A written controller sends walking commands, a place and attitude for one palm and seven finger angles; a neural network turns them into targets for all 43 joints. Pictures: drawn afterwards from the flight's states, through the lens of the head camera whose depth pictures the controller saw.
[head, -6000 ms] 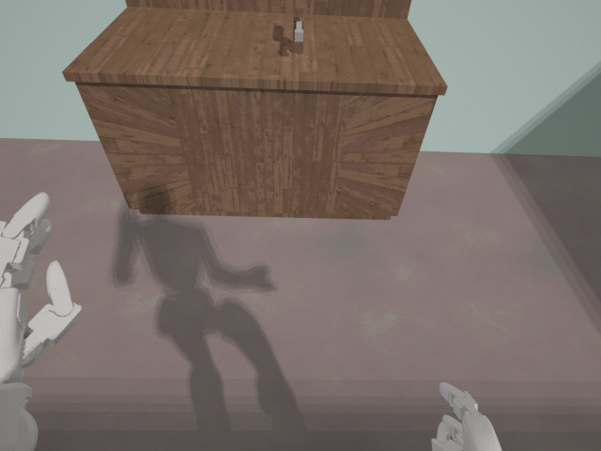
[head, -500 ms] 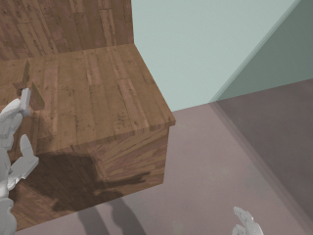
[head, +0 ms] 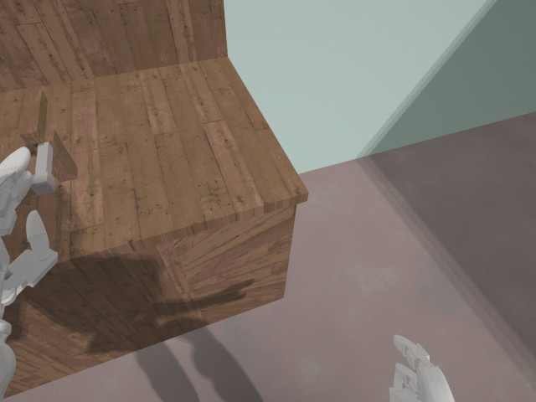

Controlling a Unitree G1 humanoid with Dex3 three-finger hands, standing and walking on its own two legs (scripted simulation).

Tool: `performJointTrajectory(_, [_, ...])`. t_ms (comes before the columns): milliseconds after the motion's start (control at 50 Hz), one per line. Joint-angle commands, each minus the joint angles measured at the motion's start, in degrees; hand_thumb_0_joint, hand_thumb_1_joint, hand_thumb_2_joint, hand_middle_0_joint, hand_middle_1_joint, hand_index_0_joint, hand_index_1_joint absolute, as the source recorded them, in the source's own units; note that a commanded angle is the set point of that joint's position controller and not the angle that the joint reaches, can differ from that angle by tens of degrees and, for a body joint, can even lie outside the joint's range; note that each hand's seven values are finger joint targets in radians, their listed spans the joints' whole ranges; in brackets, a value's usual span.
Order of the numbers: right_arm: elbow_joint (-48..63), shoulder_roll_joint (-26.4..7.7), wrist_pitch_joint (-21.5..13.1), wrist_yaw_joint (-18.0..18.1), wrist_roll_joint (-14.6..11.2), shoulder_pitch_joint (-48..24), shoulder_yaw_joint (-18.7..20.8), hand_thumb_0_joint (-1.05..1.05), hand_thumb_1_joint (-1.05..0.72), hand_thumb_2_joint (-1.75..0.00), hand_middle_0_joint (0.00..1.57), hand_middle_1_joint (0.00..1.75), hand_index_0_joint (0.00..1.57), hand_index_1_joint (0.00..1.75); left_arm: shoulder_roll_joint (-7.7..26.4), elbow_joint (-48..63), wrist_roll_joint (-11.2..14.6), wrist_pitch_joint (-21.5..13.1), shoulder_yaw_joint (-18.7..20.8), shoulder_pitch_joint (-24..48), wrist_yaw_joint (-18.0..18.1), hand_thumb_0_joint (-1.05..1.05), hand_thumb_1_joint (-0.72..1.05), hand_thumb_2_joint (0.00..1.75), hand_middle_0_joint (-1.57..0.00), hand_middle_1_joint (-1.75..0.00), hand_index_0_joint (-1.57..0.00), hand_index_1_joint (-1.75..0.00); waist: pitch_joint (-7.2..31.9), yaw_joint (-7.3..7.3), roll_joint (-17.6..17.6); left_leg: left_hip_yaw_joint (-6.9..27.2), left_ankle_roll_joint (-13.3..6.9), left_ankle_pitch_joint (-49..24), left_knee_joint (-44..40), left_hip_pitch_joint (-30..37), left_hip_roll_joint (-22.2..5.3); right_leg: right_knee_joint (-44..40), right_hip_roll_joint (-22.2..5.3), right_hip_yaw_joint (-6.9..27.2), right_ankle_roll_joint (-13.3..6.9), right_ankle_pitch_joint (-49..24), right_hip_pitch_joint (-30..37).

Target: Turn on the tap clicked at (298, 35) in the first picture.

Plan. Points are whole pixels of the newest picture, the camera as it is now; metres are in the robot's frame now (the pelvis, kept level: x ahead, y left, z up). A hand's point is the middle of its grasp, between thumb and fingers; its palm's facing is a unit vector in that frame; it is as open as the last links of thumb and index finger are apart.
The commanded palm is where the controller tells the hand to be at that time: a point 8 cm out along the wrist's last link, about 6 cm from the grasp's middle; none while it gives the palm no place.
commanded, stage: look again from close up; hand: left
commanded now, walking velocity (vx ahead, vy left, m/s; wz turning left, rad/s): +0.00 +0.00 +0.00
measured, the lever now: (42, 183) +0.43 +0.43 +0.04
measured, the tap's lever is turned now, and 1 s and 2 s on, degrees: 0 0 0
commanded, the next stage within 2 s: shuffle to correct the standing spot in 0.10 s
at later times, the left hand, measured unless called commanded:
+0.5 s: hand (42, 231) +0.27 +0.30 +0.14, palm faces +0.38 -0.83 -0.40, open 7.4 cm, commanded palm +0.21 +0.33 +0.17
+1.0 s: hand (17, 226) +0.27 +0.32 +0.16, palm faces +0.42 -0.81 -0.40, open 7.4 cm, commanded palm +0.21 +0.35 +0.17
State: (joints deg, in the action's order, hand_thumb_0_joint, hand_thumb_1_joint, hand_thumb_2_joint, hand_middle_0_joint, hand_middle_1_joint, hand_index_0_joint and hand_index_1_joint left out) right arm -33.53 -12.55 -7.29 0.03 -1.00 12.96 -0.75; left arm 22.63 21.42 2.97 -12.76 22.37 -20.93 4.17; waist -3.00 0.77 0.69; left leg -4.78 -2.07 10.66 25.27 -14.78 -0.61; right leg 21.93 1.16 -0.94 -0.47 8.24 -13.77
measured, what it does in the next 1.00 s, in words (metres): lifts its left foot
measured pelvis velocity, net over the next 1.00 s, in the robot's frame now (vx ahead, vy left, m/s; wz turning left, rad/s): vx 0.07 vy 0.06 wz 0.06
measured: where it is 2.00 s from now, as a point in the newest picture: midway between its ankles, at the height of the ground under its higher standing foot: outside the picture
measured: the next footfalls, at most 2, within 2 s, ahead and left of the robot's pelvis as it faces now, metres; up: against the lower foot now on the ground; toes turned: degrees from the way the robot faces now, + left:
left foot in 1.08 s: +0.17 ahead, +0.24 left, +0.00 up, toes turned +5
right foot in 1.24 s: +0.13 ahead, -0.01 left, +0.00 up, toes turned +2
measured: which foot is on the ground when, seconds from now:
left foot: down 0.00-0.92, up 0.94-1.00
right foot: down 0.00-1.00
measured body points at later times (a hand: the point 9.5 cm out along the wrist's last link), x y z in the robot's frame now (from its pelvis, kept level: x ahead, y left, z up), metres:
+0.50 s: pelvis +0.06 +0.04 -0.01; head +0.08 +0.06 +0.44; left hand +0.25 +0.34 +0.16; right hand +0.26 -0.17 -0.07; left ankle +0.03 +0.09 -0.74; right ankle +0.04 -0.11 -0.74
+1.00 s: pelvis +0.07 +0.06 -0.02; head +0.08 +0.08 +0.43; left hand +0.24 +0.36 +0.18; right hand +0.23 -0.16 -0.11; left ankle +0.04 +0.14 -0.70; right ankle +0.06 -0.07 -0.74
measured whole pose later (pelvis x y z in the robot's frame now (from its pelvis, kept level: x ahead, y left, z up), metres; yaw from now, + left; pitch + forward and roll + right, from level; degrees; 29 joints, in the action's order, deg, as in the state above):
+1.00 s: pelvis +0.07 +0.06 -0.02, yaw +3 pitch +0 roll -2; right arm -34.1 -12.2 -2.5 -0.8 -0.4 13.8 0.3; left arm 21.6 27.8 2.7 -13.5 21.9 -25.6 5.8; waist -2.1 -0.1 0.7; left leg -0.3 -2.1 27.9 57.8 -24.9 2.6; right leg 34.0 -2.1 -4.9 0.5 19.3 -14.4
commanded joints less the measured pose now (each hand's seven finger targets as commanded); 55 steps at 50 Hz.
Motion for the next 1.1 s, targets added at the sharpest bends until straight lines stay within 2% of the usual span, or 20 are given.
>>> performJointTrajectory(0, [10.1, -6.3, -3.4, 2.0, 0.3, -5.6, 2.1, 0.00, -0.90, -0.90, 0.20, 0.30, 0.20, 0.30, 12.0, 13.4, -0.8, -3.0, 7.7, 1.8, 0.9, 0.00, 0.90, 0.90, -0.20, -0.30, -0.20, -0.30, 6.0, 0.98, -1.8, 7.9, 0.1, 11.5, -9.3, 0.0, -4.3, -2.5, -2.8, 3.0, -0.4, 12.2, 1.3])
performJointTrajectory(120, [10.4, -5.6, -5.3, 2.0, 1.0, -5.3, 2.1, 0.00, -0.90, -0.90, 0.20, 0.30, 0.20, 0.30, 11.2, 18.0, -1.7, -4.6, 6.9, 11.3, 1.3, 0.00, 0.90, 0.90, -0.20, -0.30, -0.20, -0.30, 8.6, 1.21, 9.5, 9.8, -0.9, 5.9, -9.5, 0.8, -6.8, 5.2, -2.1, 1.1, -0.9, 0.9, 5.8])
performJointTrajectory(240, [8.7, -6.2, -5.2, 0.2, 1.3, -4.3, 2.8, 0.00, -0.90, -0.90, 0.20, 0.30, 0.20, 0.30, 6.3, 17.1, -1.9, -4.2, 2.9, 2.9, 1.4, 0.00, 0.90, 0.90, -0.20, -0.30, -0.20, -0.30, 13.4, 0.51, 5.5, 6.8, 1.7, -18.9, -0.9, 8.1, -4.4, 4.6, -2.8, 0.3, -1.4, -8.3, 5.1])
performJointTrajectory(400, [10.1, -6.1, -0.8, 0.9, 0.7, -5.0, 2.9, 0.00, -0.90, -0.90, 0.20, 0.30, 0.20, 0.30, 9.0, 14.6, -0.4, -3.0, 6.3, 0.5, 1.8, 0.00, 0.90, 0.90, -0.20, -0.30, -0.20, -0.30, 11.5, -0.42, 1.2, 7.3, 0.7, -15.3, 2.2, 2.9, -3.9, 9.0, -4.1, -0.4, -2.3, -8.8, 5.2])
performJointTrajectory(520, [10.8, -6.5, -0.7, 0.6, 0.5, -5.0, 3.2, 0.00, -0.90, -0.90, 0.20, 0.30, 0.20, 0.30, 8.8, 19.5, -0.3, -3.0, 4.9, 3.0, 2.0, 0.00, 0.90, 0.90, -0.20, -0.30, -0.20, -0.30, 11.6, -0.62, 6.7, 7.8, 0.4, -23.0, 4.2, 5.9, -4.5, 12.5, -3.6, -1.8, -2.0, -5.3, 3.3])
performJointTrajectory(640, [10.0, -6.8, 0.4, 0.6, -0.1, -4.7, 4.1, 0.00, -0.90, -0.90, 0.20, 0.30, 0.20, 0.30, 8.9, 16.7, 0.0, -3.1, 5.6, 1.8, 2.8, 0.00, 0.90, 0.90, -0.20, -0.30, -0.20, -0.30, 12.2, -0.82, -2.8, 4.7, 1.5, -14.2, 13.0, -1.1, -0.2, 10.9, -10.2, 6.3, -6.0, -15.2, 8.4])
performJointTrajectory(700, [9.9, -6.8, 1.3, 0.9, -0.3, -5.0, 3.8, 0.00, -0.90, -0.90, 0.20, 0.30, 0.20, 0.30, 8.7, 16.9, 0.2, -2.9, 5.6, 1.3, 2.8, 0.00, 0.90, 0.90, -0.20, -0.30, -0.20, -0.30, 10.0, -1.40, 4.9, 8.8, 1.1, -16.7, 6.0, 3.3, -2.5, 17.6, -6.3, 1.0, -3.1, -7.6, 0.8])
performJointTrajectory(740, [10.5, -6.8, 0.9, 0.5, 0.2, -4.4, 3.7, 0.00, -0.90, -0.90, 0.20, 0.30, 0.20, 0.30, 8.8, 18.7, -0.3, -3.0, 5.5, 2.5, 2.4, 0.00, 0.90, 0.90, -0.20, -0.30, -0.20, -0.30, 7.6, -1.57, 12.7, 16.5, 0.2, -25.1, -1.0, 9.4, -7.4, 21.9, -1.0, -4.3, -0.3, 12.4, -8.3])
performJointTrajectory(780, [10.8, -6.8, 0.0, 0.3, 0.7, -5.1, 3.6, 0.00, -0.90, -0.90, 0.20, 0.30, 0.20, 0.30, 10.5, 21.3, -0.8, -3.4, 6.5, 4.4, 2.4, 0.00, 0.90, 0.90, -0.20, -0.30, -0.20, -0.30, 7.1, -1.41, 11.6, 17.0, -0.4, -26.8, -1.6, 12.4, -8.6, 21.1, -0.9, -4.7, -0.8, 17.0, -10.3])
performJointTrajectory(820, [10.6, -7.0, -0.1, 0.0, 0.9, -4.8, 3.6, 0.00, -0.90, -0.90, 0.20, 0.30, 0.20, 0.30, 8.8, 18.6, -0.8, -3.3, 5.9, 1.7, 2.6, 0.00, 0.90, 0.90, -0.20, -0.30, -0.20, -0.30, 7.9, -0.68, 8.7, 13.5, -0.3, -24.8, 1.4, 6.6, -7.4, 12.4, -1.4, -5.0, -1.6, 12.1, -1.7])
performJointTrajectory(860, [10.5, -7.0, 0.5, 0.3, 0.6, -5.8, 3.7, 0.00, -0.90, -0.90, 0.20, 0.30, 0.20, 0.30, 9.4, 15.3, -0.7, -3.6, 6.9, -0.5, 2.6, 0.00, 0.90, 0.90, -0.20, -0.30, -0.20, -0.30, 11.0, 0.99, -0.1, 8.2, 0.6, -10.5, 14.0, -12.5, -2.9, 3.8, -6.6, 1.5, -4.9, -1.0, 19.9])
performJointTrajectory(880, [10.6, -6.5, 0.8, 0.3, 0.1, -4.8, 4.4, 0.00, -0.90, -0.90, 0.20, 0.30, 0.20, 0.30, 10.2, 12.9, 0.0, -3.3, 7.6, -3.5, 2.8, 0.00, 0.90, 0.90, -0.20, -0.30, -0.20, -0.30, 13.2, 0.66, -12.1, 4.3, 1.6, -1.2, 29.1, -19.0, 2.5, 0.3, -17.8, 17.0, -11.1, -3.4, 23.2])
performJointTrajectory(900, [11.4, -8.3, 0.8, 0.3, -0.5, -4.3, 6.2, 0.00, -0.90, -0.90, 0.20, 0.30, 0.20, 0.30, 8.1, 14.4, 1.1, -3.5, 5.9, -3.0, 2.5, 0.00, 0.90, 0.90, -0.20, -0.30, -0.20, -0.30, 9.3, 0.21, -18.8, 6.5, 1.4, 16.7, 40.7, -22.9, 2.8, -4.4, -26.8, 29.4, -15.9, -5.2, 16.3])
performJointTrajectory(920, [10.3, -7.7, 1.1, 0.3, -0.4, -4.7, 5.5, 0.00, -0.90, -0.90, 0.20, 0.30, 0.20, 0.30, 9.8, 15.9, 1.2, -3.8, 7.9, -2.1, 3.1, 0.00, 0.90, 0.90, -0.20, -0.30, -0.20, -0.30, 5.7, 0.16, -12.3, 13.3, 1.3, 20.7, 43.3, -24.8, -1.9, -4.5, -28.7, 29.2, -16.3, -1.5, 10.2])
performJointTrajectory(940, [8.9, -6.9, 1.7, -0.1, 0.0, -4.4, 4.7, 0.00, -0.90, -0.90, 0.20, 0.30, 0.20, 0.30, 9.4, 16.4, 0.7, -3.7, 7.8, -1.9, 3.3, 0.00, 0.90, 0.90, -0.20, -0.30, -0.20, -0.30, 4.3, -0.38, -7.5, 15.9, 0.7, 21.4, 39.3, -22.5, -5.3, -2.2, -27.4, 24.1, -14.7, -0.3, 5.2])
performJointTrajectory(960, [8.0, -5.3, 2.3, -0.1, 0.4, -4.2, 3.7, 0.00, -0.90, -0.90, 0.20, 0.30, 0.20, 0.30, 8.3, 16.2, -0.1, -3.6, 6.6, -1.6, 3.4, 0.00, 0.90, 0.90, -0.20, -0.30, -0.20, -0.30, 5.0, -1.29, -5.7, 12.2, 0.5, 18.4, 32.2, -16.6, -5.4, -0.4, -23.4, 15.7, -11.7, 0.3, 0.7])
performJointTrajectory(1020, [7.0, -4.3, 0.9, 1.5, 0.5, -4.7, 3.4, 0.00, -0.90, -0.90, 0.20, 0.30, 0.20, 0.30, 8.5, 17.0, -0.5, -2.9, 5.2, 2.3, 3.7, 0.00, 0.90, 0.90, -0.20, -0.30, -0.20, -0.30, 6.6, -2.15, 0.8, -1.1, 1.3, 4.9, 6.8, 5.7, 2.7, 9.0, -11.1, 0.2, -4.6, 9.9, -7.7])
performJointTrajectory(1040, [7.3, -5.2, -0.2, 2.1, 0.3, -4.6, 4.1, 0.00, -0.90, -0.90, 0.20, 0.30, 0.20, 0.30, 8.5, 17.8, -0.5, -3.0, 5.0, 3.1, 3.7, 0.00, 0.90, 0.90, -0.20, -0.30, -0.20, -0.30, 6.6, -2.02, 6.2, 3.8, -0.5, 5.2, 1.9, 8.8, 0.6, 17.0, -7.8, -1.3, -2.8, 10.0, -9.2])
performJointTrajectory(1060, [8.5, -6.9, -0.8, 2.4, 0.0, -4.7, 4.9, 0.00, -0.90, -0.90, 0.20, 0.30, 0.20, 0.30, 8.7, 19.5, -0.9, -3.4, 5.4, 4.0, 3.6, 0.00, 0.90, 0.90, -0.20, -0.30, -0.20, -0.30, 6.7, -1.28, 14.0, 15.5, -4.9, 2.1, -0.7, 9.6, -6.7, 26.1, -2.3, -3.9, -0.3, 14.2, -13.2])
performJointTrajectory(1080, [9.7, -6.7, -1.4, 2.7, -0.6, -5.3, 4.7, 0.00, -0.90, -0.90, 0.20, 0.30, 0.20, 0.30, 9.3, 19.4, -1.0, -3.5, 6.0, 4.2, 3.6, 0.00, 0.90, 0.90, -0.20, -0.30, -0.20, -0.30, 5.9, -1.21, 14.9, 22.6, -8.7, -2.4, -4.6, 7.4, -11.5, 33.9, 0.2, -4.6, 0.7, 23.3, -14.9])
